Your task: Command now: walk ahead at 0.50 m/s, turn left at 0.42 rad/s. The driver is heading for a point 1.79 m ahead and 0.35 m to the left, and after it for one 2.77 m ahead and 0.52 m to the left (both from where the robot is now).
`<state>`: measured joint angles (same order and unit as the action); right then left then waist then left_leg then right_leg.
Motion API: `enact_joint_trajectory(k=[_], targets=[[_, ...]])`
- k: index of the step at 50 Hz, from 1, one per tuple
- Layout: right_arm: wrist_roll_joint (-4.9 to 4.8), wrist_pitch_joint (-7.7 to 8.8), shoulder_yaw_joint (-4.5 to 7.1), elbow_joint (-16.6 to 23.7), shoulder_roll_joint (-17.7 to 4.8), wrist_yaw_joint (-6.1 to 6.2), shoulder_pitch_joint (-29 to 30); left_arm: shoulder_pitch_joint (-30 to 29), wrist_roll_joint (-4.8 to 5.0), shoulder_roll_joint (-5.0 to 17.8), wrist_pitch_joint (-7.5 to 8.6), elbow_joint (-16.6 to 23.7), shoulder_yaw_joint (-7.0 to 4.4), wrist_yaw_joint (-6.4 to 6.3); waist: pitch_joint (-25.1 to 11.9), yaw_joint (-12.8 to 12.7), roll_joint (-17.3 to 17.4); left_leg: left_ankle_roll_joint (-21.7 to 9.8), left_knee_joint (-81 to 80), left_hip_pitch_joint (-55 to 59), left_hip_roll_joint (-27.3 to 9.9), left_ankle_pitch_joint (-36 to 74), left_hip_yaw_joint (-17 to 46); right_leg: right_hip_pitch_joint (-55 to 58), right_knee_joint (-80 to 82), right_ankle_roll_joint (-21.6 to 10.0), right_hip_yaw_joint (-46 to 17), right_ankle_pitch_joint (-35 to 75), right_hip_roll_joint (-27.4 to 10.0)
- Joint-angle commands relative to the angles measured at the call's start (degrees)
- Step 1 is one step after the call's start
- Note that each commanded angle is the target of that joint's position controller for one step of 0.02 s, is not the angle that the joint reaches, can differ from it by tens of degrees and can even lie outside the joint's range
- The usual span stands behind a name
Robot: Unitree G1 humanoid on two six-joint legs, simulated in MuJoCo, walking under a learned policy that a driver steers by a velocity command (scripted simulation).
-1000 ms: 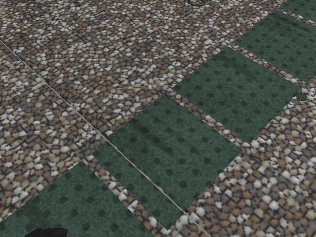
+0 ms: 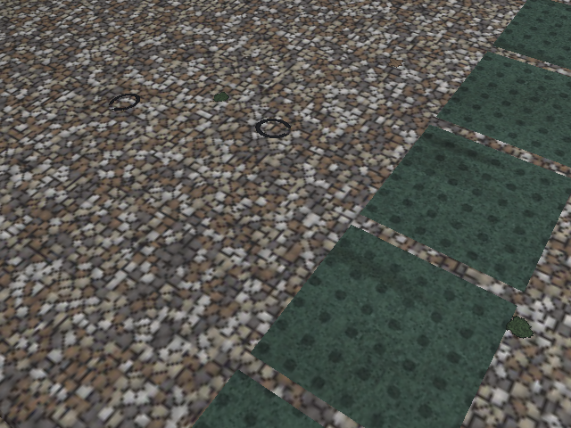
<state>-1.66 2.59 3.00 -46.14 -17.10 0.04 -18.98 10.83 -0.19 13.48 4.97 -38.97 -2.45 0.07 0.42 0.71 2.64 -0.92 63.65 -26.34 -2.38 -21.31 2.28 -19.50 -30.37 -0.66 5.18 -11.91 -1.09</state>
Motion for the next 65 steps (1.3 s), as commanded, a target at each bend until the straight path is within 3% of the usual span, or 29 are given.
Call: enact_joint_trajectory(k=[1,7,12,14,15,16,17,18,19,21,22,24,27,32,37,39,40,41,42,44,46,48,50,52,53,54,57,61,65], targets=[[0.02,-1.12,1.28,4.00,-2.31,0.07,-0.90,-0.35,-0.20,5.60,1.38,0.80,-2.09,-0.02,1.29,0.38,-10.08,0.74,2.11,-9.71,-4.90,4.48,2.78,6.46,21.95,-9.87,-14.30,-1.77,-15.16],[0.84,-1.90,0.26,7.56,-0.30,-1.50,7.83,0.42,0.32,10.76,1.20,-1.62,-4.19,-0.88,2.27,-0.46,-6.41,1.37,-17.52,-6.36,-5.28,16.16,0.17,7.60,23.70,-9.06,-0.53,4.59,-14.35],[0.75,-2.41,0.90,9.89,-3.41,-2.67,13.29,3.25,1.93,13.74,0.06,-3.73,-5.44,-0.32,4.11,-2.39,-5.45,-1.79,-24.56,-6.62,-4.28,12.62,-2.98,15.92,21.49,-7.55,2.04,1.74,-17.88],[1.51,-2.35,1.98,9.97,-4.98,-2.70,10.48,1.37,2.49,14.89,-1.08,-3.92,-5.69,-0.40,2.72,0.36,-5.27,-3.79,-28.76,-0.65,-0.70,11.01,-6.80,17.62,11.13,-5.36,5.32,19.47,-16.31],[1.64,-2.29,3.72,8.13,-7.65,-2.42,3.24,1.64,2.52,14.25,-1.68,-3.97,-5.44,-0.48,-2.00,3.89,-3.87,-5.27,-31.47,9.85,3.28,13.21,-8.82,16.05,-1.26,-3.27,7.77,30.98,-13.30],[1.18,-2.47,6.00,6.16,-12.90,-1.54,-5.33,3.50,1.20,12.03,-1.88,-3.41,-4.51,-0.73,-7.26,6.83,1.54,-7.45,-32.79,23.52,2.31,22.83,-3.63,7.70,-17.84,0.46,9.13,23.62,-9.73],[1.36,-2.32,7.20,7.71,-21.21,-0.75,-3.38,7.91,-1.71,4.71,-1.36,0.34,-2.04,-0.90,-10.48,0.47,19.46,-18.37,-37.54,38.83,-13.37,27.59,26.35,-16.96,-39.98,6.02,6.82,-21.10,1.06],[1.50,-1.10,5.69,10.90,-17.05,-1.45,-2.65,6.17,-0.24,8.34,-0.29,-0.47,-2.06,-0.71,-20.05,3.44,10.75,-22.20,-44.08,40.47,-18.53,25.50,39.82,-19.82,-48.19,5.35,-7.54,-26.93,2.16],[1.56,-0.10,4.55,10.96,-13.37,-1.89,-0.93,1.56,1.97,10.98,0.08,0.48,-2.72,-0.58,-15.31,4.12,5.20,-20.01,-44.06,37.71,-17.15,29.00,32.07,-23.35,-49.37,3.88,-8.93,-22.50,0.08],[0.63,0.09,3.64,10.96,-9.64,-1.35,3.53,-0.51,0.12,10.40,0.31,0.18,-2.48,-1.56,-8.76,1.54,0.30,-15.78,-42.43,27.37,-12.53,34.59,20.92,-22.10,-42.03,2.56,-9.01,-14.11,-4.05],[1.23,-0.20,3.11,11.85,-8.55,-0.92,5.80,-0.36,-0.22,11.29,-0.19,0.15,-2.89,-1.78,-7.91,-0.14,1.19,-15.07,-43.24,21.97,-11.16,38.71,18.06,-17.98,-39.88,2.31,-9.52,-12.09,-4.79],[2.25,-0.38,3.09,12.82,-8.77,-0.34,7.67,0.35,-0.43,10.42,-1.44,-0.03,-2.76,-1.84,-8.20,-1.82,0.99,-15.32,-44.23,17.33,-10.06,46.11,15.64,-14.26,-37.44,2.80,-8.97,-9.91,-3.48],[1.52,-0.72,3.55,12.52,-10.08,0.65,7.20,-0.56,-0.83,8.56,-2.49,0.02,-2.03,-2.20,-8.40,-2.13,0.14,-15.03,-43.97,16.49,-8.55,49.41,13.53,-14.72,-29.79,4.46,-8.98,-5.87,-1.52],[0.93,-2.70,3.34,12.23,-9.61,1.98,7.45,-5.50,-0.19,7.61,-3.43,0.43,-1.29,-1.64,-8.10,-0.49,2.66,-12.05,-43.18,16.09,-6.53,37.20,13.80,-12.49,-17.02,5.98,-9.74,2.26,0.04],[2.50,-2.77,0.83,9.88,-4.54,1.01,7.79,-6.53,-0.05,7.16,-3.01,-0.35,-0.96,-0.46,-7.10,0.96,3.69,-11.60,-41.10,16.16,-7.62,35.26,12.85,-3.65,-7.35,4.24,-8.62,2.64,-1.48],[2.32,-2.36,0.08,8.66,-3.82,0.50,8.98,-5.44,-0.26,6.73,-2.36,-0.82,-0.90,0.10,-5.45,-0.60,3.41,-9.67,-38.87,14.61,-6.45,31.90,11.83,2.93,2.85,1.79,-7.08,7.71,-0.62],[2.67,-1.91,-0.05,7.76,-3.80,0.33,7.07,-5.83,-0.81,7.90,-2.10,-0.59,-1.01,0.14,-4.80,-0.20,1.86,-7.35,-38.30,13.94,-4.36,27.01,11.34,6.60,7.05,0.37,-9.01,16.88,-1.66],[3.99,-1.38,0.05,7.44,-4.19,0.35,4.16,-6.54,-1.20,11.74,-2.02,0.32,-1.66,-0.19,-5.57,2.34,-2.68,-4.74,-35.22,13.34,-0.31,18.86,9.07,9.67,5.34,-1.81,-14.65,33.11,-6.49],[4.14,-1.28,0.45,6.67,-4.90,0.58,0.06,-7.82,-0.98,13.75,-2.49,0.55,-2.12,-0.35,-6.69,5.31,-8.64,-2.13,-33.76,11.38,3.86,8.66,5.12,11.59,3.43,-6.76,-17.89,36.37,-9.11],[3.84,-2.20,0.52,7.55,-5.49,1.49,5.46,-7.12,0.49,10.52,-3.43,0.35,-1.78,-0.02,-5.92,2.17,-11.78,0.68,-32.12,11.60,4.91,4.46,1.56,8.20,6.05,-10.02,-23.36,23.78,-9.94],[3.04,-3.29,0.62,8.51,-4.57,1.68,6.91,-4.93,1.14,10.72,-3.85,-0.09,-1.86,-0.03,-6.39,1.63,-12.56,0.18,-31.71,10.71,5.85,-2.16,-0.11,7.28,8.15,-9.96,-26.55,4.96,-9.03],[2.50,-3.06,0.78,9.31,-3.89,1.15,7.89,-3.60,1.48,11.73,-4.17,-0.11,-2.26,-0.51,-4.26,1.51,-12.05,-1.23,-32.87,11.00,5.55,-4.99,-0.38,3.52,10.67,-9.83,-29.30,-14.12,-8.24],[2.29,-1.73,1.11,8.80,-3.88,0.76,5.60,-7.03,1.52,10.56,-4.29,1.60,-2.04,-0.89,-1.91,3.68,-9.32,-3.75,-38.81,18.22,2.39,-5.11,2.54,-5.86,8.19,-7.42,-25.41,-19.24,-4.11],[2.29,-0.44,2.74,6.97,-8.97,0.79,-0.41,-11.36,2.03,7.54,-3.47,4.74,-1.20,-0.59,0.90,5.51,3.09,-10.62,-49.91,28.81,-11.29,-11.38,20.09,-22.41,-8.87,-2.39,-11.99,-13.74,4.11],[2.53,0.10,3.19,6.46,-9.61,0.83,0.26,-12.04,1.62,8.81,-2.83,5.80,-1.46,-0.10,4.31,4.77,5.45,-14.07,-51.08,30.56,-19.29,-2.42,26.55,-29.31,-17.19,-1.87,-10.72,-16.25,1.26],[2.53,0.63,2.87,6.59,-7.65,1.24,-0.11,-10.63,1.54,9.92,-2.34,5.25,-2.01,0.32,3.84,4.16,1.77,-15.14,-49.71,33.56,-20.46,8.32,25.36,-32.42,-23.73,-1.42,-12.56,-16.64,-0.58],[1.59,0.90,2.50,6.32,-6.03,1.34,0.85,-9.50,2.22,7.70,-2.40,5.00,-1.53,1.50,2.59,3.61,0.73,-11.02,-49.47,38.33,-16.45,24.86,12.70,-35.90,-27.34,0.29,-11.41,-10.14,-3.10],[1.43,0.62,2.74,5.48,-7.86,1.05,0.32,-13.99,2.14,4.02,-2.32,7.77,0.13,3.81,3.43,5.29,2.03,-8.17,-52.10,28.93,-10.44,26.40,-0.55,-23.74,-16.79,1.70,-4.33,1.20,-2.91],[0.51,0.77,3.67,4.29,-11.74,0.77,-0.78,-12.39,1.85,7.14,-2.66,8.88,-0.97,4.15,1.55,2.99,4.85,-6.08,-47.61,25.94,-11.27,42.50,-6.34,-9.66,-8.81,-1.36,0.58,1.26,1.17]])
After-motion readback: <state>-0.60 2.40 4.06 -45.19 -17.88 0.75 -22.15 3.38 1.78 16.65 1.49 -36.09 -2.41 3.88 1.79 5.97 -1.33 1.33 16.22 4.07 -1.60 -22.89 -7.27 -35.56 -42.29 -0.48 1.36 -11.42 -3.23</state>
